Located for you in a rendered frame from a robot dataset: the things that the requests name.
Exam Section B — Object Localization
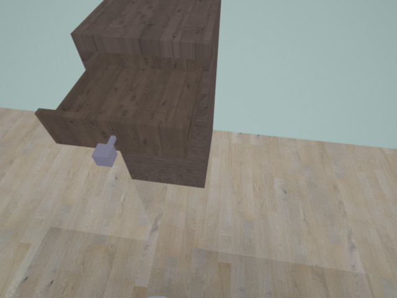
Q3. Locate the cabinet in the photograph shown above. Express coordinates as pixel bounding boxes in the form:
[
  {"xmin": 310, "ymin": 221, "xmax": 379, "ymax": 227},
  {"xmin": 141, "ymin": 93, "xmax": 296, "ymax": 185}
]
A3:
[{"xmin": 71, "ymin": 0, "xmax": 221, "ymax": 188}]

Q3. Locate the handle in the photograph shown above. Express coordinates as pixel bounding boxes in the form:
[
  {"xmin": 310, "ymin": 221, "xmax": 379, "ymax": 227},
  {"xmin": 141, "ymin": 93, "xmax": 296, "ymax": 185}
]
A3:
[{"xmin": 92, "ymin": 135, "xmax": 118, "ymax": 167}]

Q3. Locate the drawer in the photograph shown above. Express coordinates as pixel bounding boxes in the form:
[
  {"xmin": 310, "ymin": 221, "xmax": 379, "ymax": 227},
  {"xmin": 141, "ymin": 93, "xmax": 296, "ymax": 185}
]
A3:
[{"xmin": 34, "ymin": 52, "xmax": 203, "ymax": 158}]

